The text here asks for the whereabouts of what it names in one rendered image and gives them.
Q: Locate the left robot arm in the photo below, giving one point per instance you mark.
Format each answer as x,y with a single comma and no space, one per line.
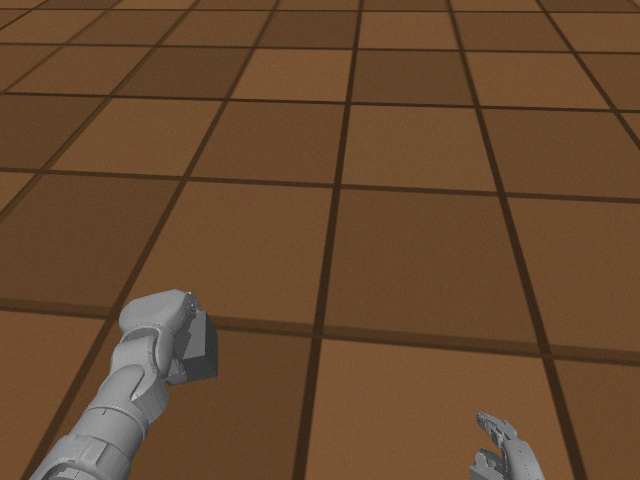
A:
104,441

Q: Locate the right robot hand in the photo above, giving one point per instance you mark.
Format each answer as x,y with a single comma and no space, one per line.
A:
518,461

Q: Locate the left robot hand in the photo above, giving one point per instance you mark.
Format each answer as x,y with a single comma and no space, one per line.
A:
170,309

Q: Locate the cube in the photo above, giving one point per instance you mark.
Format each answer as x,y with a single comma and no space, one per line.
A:
197,347

